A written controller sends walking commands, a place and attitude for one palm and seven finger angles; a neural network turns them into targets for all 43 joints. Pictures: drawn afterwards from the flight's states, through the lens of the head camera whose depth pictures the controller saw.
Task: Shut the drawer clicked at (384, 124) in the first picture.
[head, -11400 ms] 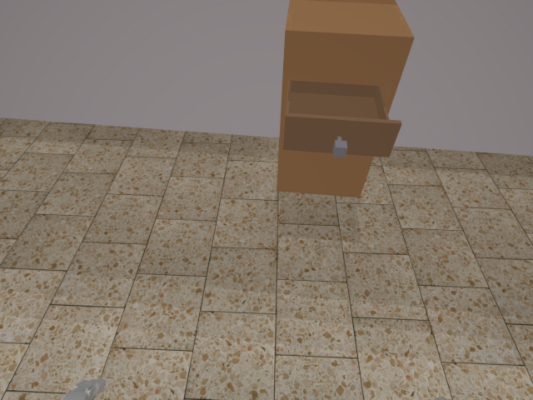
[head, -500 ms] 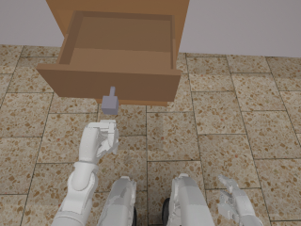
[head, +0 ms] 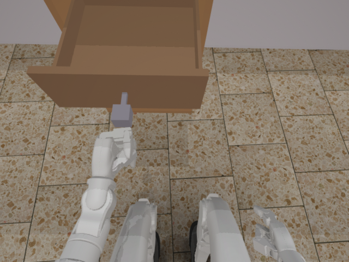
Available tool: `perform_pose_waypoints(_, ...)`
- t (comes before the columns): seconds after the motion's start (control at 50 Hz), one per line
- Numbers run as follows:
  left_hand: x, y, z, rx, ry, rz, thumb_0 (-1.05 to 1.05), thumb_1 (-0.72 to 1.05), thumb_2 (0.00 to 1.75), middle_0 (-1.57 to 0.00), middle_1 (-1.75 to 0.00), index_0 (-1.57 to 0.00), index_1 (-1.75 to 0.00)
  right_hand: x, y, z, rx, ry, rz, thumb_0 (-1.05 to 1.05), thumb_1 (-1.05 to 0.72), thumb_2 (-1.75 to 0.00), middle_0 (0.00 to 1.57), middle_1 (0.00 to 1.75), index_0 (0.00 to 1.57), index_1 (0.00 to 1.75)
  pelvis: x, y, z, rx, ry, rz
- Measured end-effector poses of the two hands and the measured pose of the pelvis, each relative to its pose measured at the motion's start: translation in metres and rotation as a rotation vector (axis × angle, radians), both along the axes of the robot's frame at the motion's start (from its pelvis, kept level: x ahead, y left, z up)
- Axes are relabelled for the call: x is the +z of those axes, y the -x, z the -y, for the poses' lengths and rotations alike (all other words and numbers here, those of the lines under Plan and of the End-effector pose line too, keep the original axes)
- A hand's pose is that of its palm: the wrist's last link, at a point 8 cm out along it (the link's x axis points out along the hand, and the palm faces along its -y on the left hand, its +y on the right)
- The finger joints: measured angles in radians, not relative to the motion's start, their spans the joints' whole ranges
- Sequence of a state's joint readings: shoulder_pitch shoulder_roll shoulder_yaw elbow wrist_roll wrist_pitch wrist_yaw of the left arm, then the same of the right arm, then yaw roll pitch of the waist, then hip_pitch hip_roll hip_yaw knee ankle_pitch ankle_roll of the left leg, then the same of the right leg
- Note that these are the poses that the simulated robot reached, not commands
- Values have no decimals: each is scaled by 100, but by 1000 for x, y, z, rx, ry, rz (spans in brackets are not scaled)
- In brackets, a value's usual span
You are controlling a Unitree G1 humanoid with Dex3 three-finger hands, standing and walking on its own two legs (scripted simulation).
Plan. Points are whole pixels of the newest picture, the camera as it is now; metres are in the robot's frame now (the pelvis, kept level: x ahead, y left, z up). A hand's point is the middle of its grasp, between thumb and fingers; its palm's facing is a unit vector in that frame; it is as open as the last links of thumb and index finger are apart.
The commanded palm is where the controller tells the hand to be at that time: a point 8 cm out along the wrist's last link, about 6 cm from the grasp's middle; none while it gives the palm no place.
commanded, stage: bring the fist close to the handle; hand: left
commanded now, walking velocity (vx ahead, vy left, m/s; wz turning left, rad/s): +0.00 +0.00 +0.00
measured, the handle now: (123, 108) +0.46 +0.13 -0.01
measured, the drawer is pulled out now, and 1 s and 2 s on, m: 0.24 0.17 0.05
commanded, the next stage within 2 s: push the drawer shut in 0.14 s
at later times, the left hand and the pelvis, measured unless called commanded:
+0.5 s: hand (136, 141) +0.37 +0.09 -0.01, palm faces -0.05 -1.00 -0.04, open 3.2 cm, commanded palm +0.36 +0.14 -0.01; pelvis +0.00 +0.00 +0.00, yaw +0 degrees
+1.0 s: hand (136, 113) +0.44 +0.10 -0.01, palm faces -0.03 -1.00 -0.04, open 2.9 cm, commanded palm +0.43 +0.14 -0.01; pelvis -0.01 +0.00 -0.01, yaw -1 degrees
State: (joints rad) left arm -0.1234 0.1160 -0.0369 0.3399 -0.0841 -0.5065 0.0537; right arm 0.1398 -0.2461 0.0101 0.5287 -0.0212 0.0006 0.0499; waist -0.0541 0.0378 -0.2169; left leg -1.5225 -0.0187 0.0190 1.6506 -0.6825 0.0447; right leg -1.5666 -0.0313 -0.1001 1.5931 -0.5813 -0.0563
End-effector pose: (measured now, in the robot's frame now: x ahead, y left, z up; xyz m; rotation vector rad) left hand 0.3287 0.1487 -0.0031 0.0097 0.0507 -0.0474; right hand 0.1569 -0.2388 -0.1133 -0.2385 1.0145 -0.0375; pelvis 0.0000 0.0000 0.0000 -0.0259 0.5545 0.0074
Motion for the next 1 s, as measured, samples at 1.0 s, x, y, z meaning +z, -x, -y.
perform_pose_waypoints(1.0,-5,-95,-3,16,-29,58,-4,82,92,-140,-160,-140,-160,-9,67,18,-76,83,-159,0,-90,-90,20,30,20,30,-9,13,-1,-1,15,-28)
